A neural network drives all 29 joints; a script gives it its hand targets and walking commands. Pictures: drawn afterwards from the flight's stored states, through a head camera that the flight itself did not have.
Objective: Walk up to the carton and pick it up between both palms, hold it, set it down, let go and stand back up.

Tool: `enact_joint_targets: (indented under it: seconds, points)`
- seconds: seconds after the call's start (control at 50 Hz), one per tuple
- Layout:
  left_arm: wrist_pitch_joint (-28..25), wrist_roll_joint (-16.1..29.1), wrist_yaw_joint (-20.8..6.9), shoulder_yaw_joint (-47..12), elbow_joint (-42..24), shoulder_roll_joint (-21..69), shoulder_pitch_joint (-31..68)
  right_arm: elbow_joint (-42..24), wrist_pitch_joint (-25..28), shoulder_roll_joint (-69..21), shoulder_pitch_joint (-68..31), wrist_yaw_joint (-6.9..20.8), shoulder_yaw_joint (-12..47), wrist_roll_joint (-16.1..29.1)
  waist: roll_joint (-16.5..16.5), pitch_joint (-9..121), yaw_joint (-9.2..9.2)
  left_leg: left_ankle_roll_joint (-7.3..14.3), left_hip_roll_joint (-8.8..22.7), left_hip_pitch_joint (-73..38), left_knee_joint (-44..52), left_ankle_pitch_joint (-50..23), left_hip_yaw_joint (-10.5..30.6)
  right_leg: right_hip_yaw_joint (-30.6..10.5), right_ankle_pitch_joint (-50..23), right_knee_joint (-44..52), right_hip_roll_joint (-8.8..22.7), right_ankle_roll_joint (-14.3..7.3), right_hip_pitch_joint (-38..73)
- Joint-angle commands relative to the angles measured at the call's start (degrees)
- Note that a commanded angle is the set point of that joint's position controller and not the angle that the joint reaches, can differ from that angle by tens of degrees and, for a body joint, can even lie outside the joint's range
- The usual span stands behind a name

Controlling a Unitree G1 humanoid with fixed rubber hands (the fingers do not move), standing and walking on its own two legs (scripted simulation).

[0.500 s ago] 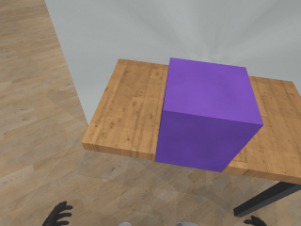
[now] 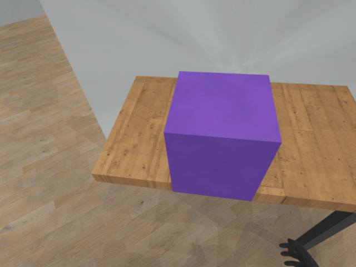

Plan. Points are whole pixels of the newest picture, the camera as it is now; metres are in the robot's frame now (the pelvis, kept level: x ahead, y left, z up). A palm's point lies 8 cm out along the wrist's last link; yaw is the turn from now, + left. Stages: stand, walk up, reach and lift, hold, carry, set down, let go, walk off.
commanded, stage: walk up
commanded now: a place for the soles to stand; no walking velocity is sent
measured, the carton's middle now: (216, 138) +0.41 -0.07 +0.04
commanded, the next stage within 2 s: none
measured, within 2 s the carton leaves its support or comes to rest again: neither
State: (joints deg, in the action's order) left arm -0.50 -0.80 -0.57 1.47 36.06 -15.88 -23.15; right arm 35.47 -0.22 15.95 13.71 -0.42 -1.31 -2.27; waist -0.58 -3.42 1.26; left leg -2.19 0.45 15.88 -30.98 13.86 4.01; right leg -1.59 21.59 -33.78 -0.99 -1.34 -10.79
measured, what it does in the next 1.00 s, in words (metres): stands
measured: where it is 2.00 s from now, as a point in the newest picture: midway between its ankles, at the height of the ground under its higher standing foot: outside the picture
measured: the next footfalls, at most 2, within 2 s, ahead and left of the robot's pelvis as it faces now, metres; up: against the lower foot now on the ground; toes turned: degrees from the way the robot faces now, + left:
left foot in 1.96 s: +0.17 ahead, +0.12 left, +0.00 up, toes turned -12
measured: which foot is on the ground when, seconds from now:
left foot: down 0.00-1.00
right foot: down 0.00-1.00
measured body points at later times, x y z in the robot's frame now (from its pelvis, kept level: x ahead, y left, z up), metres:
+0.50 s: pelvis +0.00 +0.02 +0.00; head +0.02 +0.02 +0.45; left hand +0.11 +0.29 -0.10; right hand +0.13 -0.25 -0.10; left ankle +0.03 +0.16 -0.73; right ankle -0.04 -0.10 -0.73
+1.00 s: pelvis +0.00 +0.03 -0.01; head +0.01 +0.02 +0.44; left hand +0.14 +0.27 -0.10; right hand +0.08 -0.26 -0.11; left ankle +0.03 +0.16 -0.73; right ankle -0.04 -0.10 -0.73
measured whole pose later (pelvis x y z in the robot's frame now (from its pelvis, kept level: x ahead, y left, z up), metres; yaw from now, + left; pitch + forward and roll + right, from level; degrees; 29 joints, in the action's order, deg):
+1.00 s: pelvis +0.00 +0.03 -0.01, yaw -10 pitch -2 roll +1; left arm -0.4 -1.2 0.0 2.4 31.5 -15.4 -22.0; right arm 37.0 -1.7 17.3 14.3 0.3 -1.2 -1.6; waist -0.4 -2.4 -0.3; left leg -0.9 3.7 15.6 -36.4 18.8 -5.1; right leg -10.9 22.0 -37.5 -3.8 0.3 -13.3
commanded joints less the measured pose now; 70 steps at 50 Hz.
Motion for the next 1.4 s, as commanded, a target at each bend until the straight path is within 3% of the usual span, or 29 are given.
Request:
enact_joint_targets:
  seconds: [0.0,0.06,0.14,0.2,0.26,0.32,0.38,0.46,0.54,0.58,0.62,0.68,0.76,0.82,0.86,0.9,0.94,0.98,1.06,1.12,1.14,1.18,1.2,1.24,1.26,1.28,1.32,1.36,1.38]
  points:
    - [-0.5,-0.1,0.4,3.0,-4.8,-9.5,-1.7,-4.5,0.3,4.9,-1.9,0.0,-1.6,0.3,3.6,1.2,-0.55,3.4,1.0,-3.4,-1.8,-7.1,-0.9,-8.5,-13.1,9.3,7.3,-2.9,-5.0]
    - [-0.4,-0.2,0.5,3.1,-5.3,-9.4,-2.2,-4.0,0.6,5.4,-2.1,0.2,-1.6,0.3,3.1,-1.1,-0.22,3.1,1.0,-2.5,-1.6,-6.3,-1.4,-9.1,-13.4,9.4,7.8,-3.4,-6.1]
    - [-0.5,-0.2,0.6,2.8,-5.9,-7.9,-2.0,-3.4,1.2,7.0,-0.8,0.2,-2.0,0.6,0.5,1.6,-0.55,5.2,3.9,-7.5,-0.5,-14.2,2.2,-6.1,-16.4,4.2,4.3,-1.6,-6.8]
    - [-0.3,-0.4,0.6,2.5,-6.7,-6.4,-2.2,-3.3,1.0,7.8,-0.7,0.2,-2.2,0.6,-1.6,4.1,-0.72,7.9,6.9,-7.8,1.7,-11.1,5.0,-4.9,-11.2,0.8,2.4,-0.4,-6.4]
    - [-0.3,-0.8,0.6,2.5,-7.2,-5.6,-2.5,-3.3,0.6,8.7,-2.2,0.1,-2.1,0.8,-3.7,2.7,-0.30,9.0,9.3,-4.6,4.4,-5.8,7.0,-4.6,-7.5,0.3,1.7,0.0,-6.0]
    - [-0.8,-0.7,0.7,2.8,-6.8,-6.3,-3.4,-3.6,0.3,7.8,-3.9,0.4,-1.8,1.0,-3.3,1.9,0.44,7.1,7.2,-2.3,2.7,-6.1,3.3,-6.9,-9.8,4.1,2.7,-0.7,-4.7]
    - [-1.1,-0.4,0.7,3.4,-6.8,-8.7,-1.5,-3.6,0.4,6.3,-3.1,0.6,-1.5,0.6,2.1,2.9,-0.77,4.5,3.3,-5.0,-1.9,-6.7,-1.6,-10.8,-14.3,6.2,4.8,-2.1,-5.8]
    - [-0.8,-0.2,0.8,3.2,-7.4,-7.7,-1.0,-2.9,0.7,7.2,-1.7,0.5,-1.9,0.5,1.0,3.5,-1.36,5.7,4.7,-8.7,-0.5,-8.7,-0.8,-9.5,-15.8,3.4,3.5,-1.5,-8.0]
    - [-0.4,-0.5,0.8,2.8,-7.7,-5.6,-2.2,-2.7,0.3,8.6,-2.3,0.4,-2.2,0.7,-1.1,2.4,-0.59,8.6,8.8,-5.8,3.6,-0.9,2.8,-7.2,-8.2,1.0,1.1,-0.2,-8.2]
    - [-0.7,-0.4,0.8,3.0,-7.8,-6.2,-2.7,-3.2,-0.1,8.0,-3.6,0.5,-1.8,1.0,-0.1,0.6,-0.15,7.1,7.4,-2.8,2.6,1.3,0.3,-9.3,-7.4,4.2,2.1,-1.0,-7.5]
    - [-0.9,-0.2,0.8,3.5,-7.8,-8.2,-1.5,-3.3,-0.1,6.6,-3.7,0.6,-1.5,0.7,2.6,-0.1,-0.82,4.8,3.8,-3.6,-1.4,-0.1,-3.8,-13.9,-9.7,6.9,4.4,-2.3,-9.1]
    - [-0.9,-0.2,0.8,3.5,-8.2,-8.6,-0.1,-2.9,0.4,6.3,-2.1,0.6,-1.6,0.3,3.8,0.8,-1.68,4.0,3.2,-6.6,-1.4,-1.8,-4.4,-15.7,-13.7,6.8,5.2,-3.0,-10.0]
    - [-0.8,-0.1,0.9,3.0,-8.4,-6.9,-0.5,-2.5,0.7,8.1,-0.6,0.5,-2.2,0.4,0.8,4.4,-1.80,6.5,6.7,-11.7,0.7,-5.8,-2.3,-11.3,-13.8,1.6,1.8,-0.8,-10.4]
    - [-0.3,-0.4,0.9,2.9,-8.6,-5.0,-1.2,-2.4,0.3,9.5,-0.6,0.3,-2.3,0.6,-1.8,3.5,-1.40,10.1,11.8,-8.3,5.1,0.3,2.0,-7.4,-7.4,-2.4,-0.3,0.4,-10.0]
    - [-0.4,-0.7,0.9,3.1,-8.7,-4.9,-2.3,-2.6,0.0,9.6,-2.2,0.2,-2.3,0.8,-3.6,2.0,-0.47,10.1,12.3,-4.5,5.6,1.8,0.8,-7.1,-6.9,-1.0,0.1,0.2,-7.8]
    - [-0.9,-0.5,0.8,3.4,-8.5,-6.3,-2.7,-3.5,-0.4,8.2,-3.5,0.4,-1.8,0.9,-1.2,1.1,-0.03,7.0,8.7,-2.4,1.5,0.7,-3.6,-11.4,-9.8,3.6,1.9,-1.3,-6.8]
    - [-1.0,-0.3,0.8,4.1,-8.7,-9.4,-0.3,-4.1,-0.5,6.5,-2.9,0.5,-1.5,0.6,4.2,-0.8,-1.15,3.8,3.5,-3.3,-4.6,0.2,-6.9,-19.6,-12.9,7.2,5.1,-3.7,-10.3]
    - [-0.8,-0.4,1.0,4.2,-8.5,-9.6,0.4,-3.8,-0.1,6.1,-1.1,0.6,-1.5,0.3,4.6,-0.4,-1.70,3.6,2.7,-4.5,-3.1,2.4,-5.8,-22.7,-14.2,7.5,6.3,-4.9,-10.6]
    - [-0.8,-0.1,1.0,3.1,-9.2,-6.7,1.6,-2.5,1.0,8.9,1.9,0.5,-2.4,0.4,2.5,3.6,-2.42,6.6,7.4,-13.7,1.1,-6.3,-3.3,-13.2,-16.0,0.5,0.6,-0.6,-13.2]
    - [-0.3,-0.4,1.1,2.8,-9.2,-4.9,0.1,-2.3,0.5,10.7,2.6,0.1,-2.8,0.6,-1.1,5.1,-2.35,12.4,15.1,-11.9,4.6,-5.0,1.3,-7.2,-9.0,-6.5,-1.4,1.0,-11.5]
    - [-0.2,-0.5,1.1,2.9,-9.4,-4.6,-0.4,-2.7,0.2,10.8,1.6,0.0,-2.7,0.5,-2.3,4.0,-1.81,12.9,16.1,-9.5,5.4,-4.0,1.0,-6.4,-6.5,-5.8,-1.1,1.2,-10.7]
    - [-0.4,-0.6,1.0,3.0,-9.3,-4.6,-1.1,-3.3,-0.3,10.2,-0.5,0.2,-2.2,1.0,-3.7,2.2,-0.83,10.5,13.9,-3.6,3.8,-2.6,-2.6,-7.7,-7.9,-0.7,-0.1,0.0,-6.3]
    - [-0.7,-0.7,0.9,3.4,-9.3,-5.7,-0.8,-3.5,-0.6,9.2,-1.1,0.4,-1.9,1.1,-1.6,0.9,-0.79,8.2,11.0,0.2,1.3,-0.7,-5.5,-10.4,-11.6,1.8,1.3,-1.2,-3.9]
    - [-1.0,-0.2,0.9,4.7,-8.7,-10.9,-0.8,-5.0,-1.1,5.8,-2.2,0.7,-0.9,0.8,6.6,-1.1,-0.06,2.9,3.0,3.8,-9.2,5.4,-9.5,-25.8,-13.2,9.6,8.4,-6.3,-5.6]
    - [-0.8,-0.1,1.1,5.0,-8.2,-11.5,-0.8,-5.0,-1.2,5.6,-1.7,0.6,-1.0,0.4,7.4,-2.3,0.05,2.3,1.6,4.4,-10.1,11.1,-8.3,-29.5,-13.7,11.0,10.8,-9.1,-6.7]
    - [-0.6,-0.4,1.2,4.8,-7.9,-11.1,-0.3,-4.9,-1.1,5.5,-1.7,0.5,-1.2,0.4,6.7,-4.0,-0.03,2.3,1.9,4.6,-8.6,13.8,-7.4,-29.8,-15.2,10.9,11.2,-9.6,-7.2]
    - [-0.5,-0.6,1.4,4.2,-8.4,-10.4,2.8,-3.8,0.2,5.5,1.5,0.6,-1.1,0.8,6.9,-1.2,-2.11,3.2,2.8,1.4,-2.3,8.4,-6.0,-23.6,-20.2,8.0,9.0,-7.5,-4.9]
    - [-0.6,-0.5,1.3,3.4,-9.4,-8.3,5.4,-2.0,1.6,7.6,6.0,0.5,-1.7,1.0,5.0,4.9,-3.99,5.1,6.0,-10.1,3.6,-10.2,-3.4,-15.5,-27.2,0.4,3.8,-2.8,-6.1]
    - [-0.8,-0.2,1.1,2.8,-9.5,-6.0,4.8,-1.3,2.0,10.3,6.4,0.3,-2.4,0.9,1.6,8.2,-3.96,7.0,8.8,-15.3,3.6,-16.6,-1.0,-11.3,-24.7,-4.1,0.9,-0.4,-8.4]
